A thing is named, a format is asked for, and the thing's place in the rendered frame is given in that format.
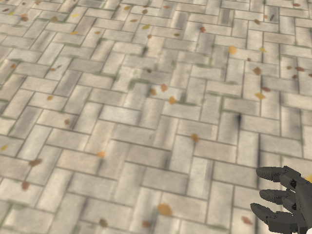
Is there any right robot hand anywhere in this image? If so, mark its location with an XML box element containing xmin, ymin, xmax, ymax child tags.
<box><xmin>251</xmin><ymin>166</ymin><xmax>312</xmax><ymax>234</ymax></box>

